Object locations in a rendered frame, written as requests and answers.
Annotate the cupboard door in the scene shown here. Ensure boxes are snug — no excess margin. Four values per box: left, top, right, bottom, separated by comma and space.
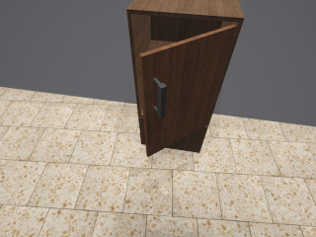
138, 25, 237, 157

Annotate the handle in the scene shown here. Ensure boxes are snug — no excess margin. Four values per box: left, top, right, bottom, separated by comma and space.
153, 78, 167, 119

